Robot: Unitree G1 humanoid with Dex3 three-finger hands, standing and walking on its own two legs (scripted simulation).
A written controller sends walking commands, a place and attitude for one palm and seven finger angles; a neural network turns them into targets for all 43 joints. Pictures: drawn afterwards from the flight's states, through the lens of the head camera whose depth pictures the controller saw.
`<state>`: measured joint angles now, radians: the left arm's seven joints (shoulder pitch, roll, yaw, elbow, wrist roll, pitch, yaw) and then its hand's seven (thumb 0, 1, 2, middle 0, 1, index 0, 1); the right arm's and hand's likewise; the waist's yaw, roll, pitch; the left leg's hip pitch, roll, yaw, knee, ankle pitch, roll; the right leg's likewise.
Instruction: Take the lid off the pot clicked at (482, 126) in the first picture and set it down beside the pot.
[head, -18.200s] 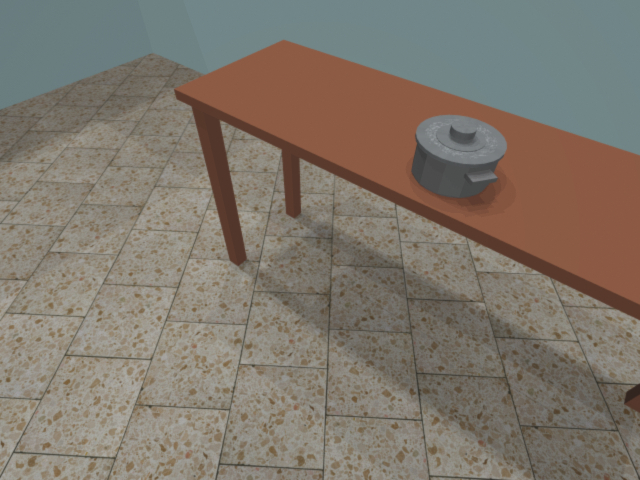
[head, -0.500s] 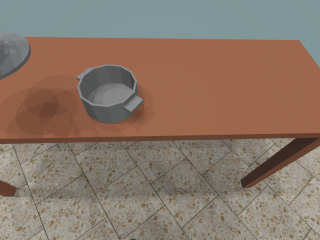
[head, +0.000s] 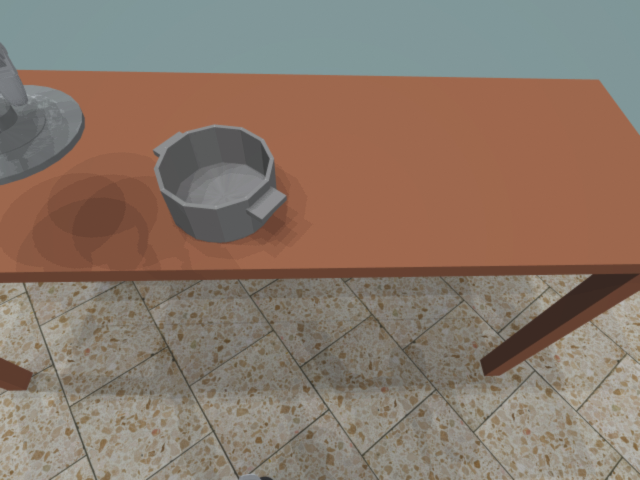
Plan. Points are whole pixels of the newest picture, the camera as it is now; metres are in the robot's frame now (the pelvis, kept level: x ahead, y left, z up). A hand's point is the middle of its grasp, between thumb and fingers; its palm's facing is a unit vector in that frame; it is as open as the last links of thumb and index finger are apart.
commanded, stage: lower the lid onto the table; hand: left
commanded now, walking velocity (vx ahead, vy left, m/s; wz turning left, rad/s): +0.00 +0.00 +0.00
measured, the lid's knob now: out of the picture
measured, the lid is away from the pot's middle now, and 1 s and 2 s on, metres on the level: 0.23 0.23 0.23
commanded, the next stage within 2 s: none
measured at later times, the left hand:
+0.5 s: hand out of the picture +0.48 +0.34 +0.17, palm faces -0.40 -0.17 -0.90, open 7.6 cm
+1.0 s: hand (6, 155) +0.48 +0.34 +0.13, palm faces -0.44 -0.15 -0.89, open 7.5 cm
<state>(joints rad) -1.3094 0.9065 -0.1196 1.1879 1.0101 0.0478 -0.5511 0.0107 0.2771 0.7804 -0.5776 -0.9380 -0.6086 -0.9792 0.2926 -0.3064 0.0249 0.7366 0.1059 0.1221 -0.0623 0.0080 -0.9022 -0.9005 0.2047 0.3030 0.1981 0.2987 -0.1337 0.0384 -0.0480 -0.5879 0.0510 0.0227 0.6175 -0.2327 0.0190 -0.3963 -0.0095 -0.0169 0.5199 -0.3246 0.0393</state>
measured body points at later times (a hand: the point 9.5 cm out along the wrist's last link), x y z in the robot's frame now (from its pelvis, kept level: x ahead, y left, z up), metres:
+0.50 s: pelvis +0.00 +0.01 -0.01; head +0.09 +0.02 +0.44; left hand +0.49 +0.35 +0.22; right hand +0.00 -0.28 -0.12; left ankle +0.04 +0.11 -0.73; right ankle -0.05 -0.15 -0.73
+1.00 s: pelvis -0.01 +0.01 -0.01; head +0.08 +0.03 +0.43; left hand +0.50 +0.34 +0.18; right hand -0.02 -0.27 -0.13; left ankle +0.04 +0.11 -0.73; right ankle -0.05 -0.15 -0.73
